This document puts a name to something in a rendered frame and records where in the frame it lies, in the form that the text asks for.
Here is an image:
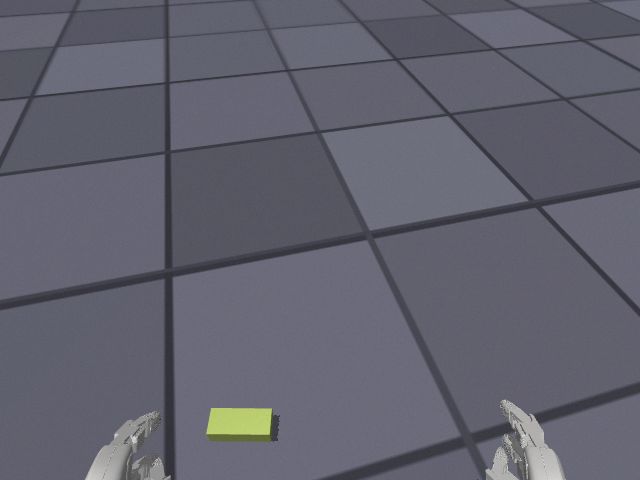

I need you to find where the right robot hand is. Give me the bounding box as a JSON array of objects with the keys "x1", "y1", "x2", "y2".
[{"x1": 486, "y1": 399, "x2": 566, "y2": 480}]

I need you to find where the left robot hand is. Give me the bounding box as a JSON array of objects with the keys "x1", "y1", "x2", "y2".
[{"x1": 85, "y1": 411, "x2": 171, "y2": 480}]

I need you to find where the carton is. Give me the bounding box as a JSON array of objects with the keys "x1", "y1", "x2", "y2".
[{"x1": 206, "y1": 408, "x2": 273, "y2": 442}]

